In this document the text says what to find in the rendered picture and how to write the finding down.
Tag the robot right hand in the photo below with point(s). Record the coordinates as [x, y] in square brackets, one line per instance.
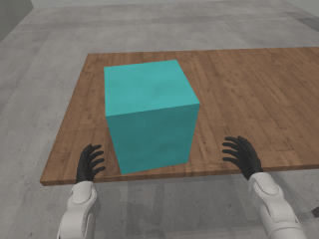
[247, 160]

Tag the right robot forearm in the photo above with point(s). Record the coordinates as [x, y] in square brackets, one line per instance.
[275, 213]

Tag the left robot forearm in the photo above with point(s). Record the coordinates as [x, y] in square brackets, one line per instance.
[83, 207]

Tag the table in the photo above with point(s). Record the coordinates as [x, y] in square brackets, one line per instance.
[269, 96]

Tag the carton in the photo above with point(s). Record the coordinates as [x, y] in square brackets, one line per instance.
[151, 111]

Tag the robot left hand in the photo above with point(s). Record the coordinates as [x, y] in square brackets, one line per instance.
[85, 170]

